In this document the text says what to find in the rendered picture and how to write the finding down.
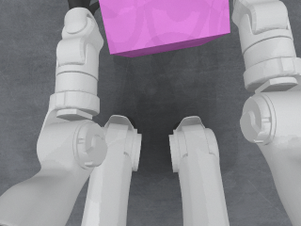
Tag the right robot thigh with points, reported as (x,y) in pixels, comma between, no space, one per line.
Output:
(203,198)

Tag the carton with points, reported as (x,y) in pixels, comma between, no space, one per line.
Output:
(136,28)

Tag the left robot hand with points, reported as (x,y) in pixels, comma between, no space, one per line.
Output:
(84,4)

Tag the robot left forearm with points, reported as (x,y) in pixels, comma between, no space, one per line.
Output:
(77,70)

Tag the robot left upper arm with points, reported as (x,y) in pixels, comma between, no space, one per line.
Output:
(68,152)

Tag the robot right forearm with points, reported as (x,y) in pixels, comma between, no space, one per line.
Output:
(267,46)

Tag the robot right upper arm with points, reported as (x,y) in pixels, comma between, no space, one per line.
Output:
(272,120)

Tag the left robot foot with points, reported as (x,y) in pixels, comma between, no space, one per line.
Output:
(132,122)

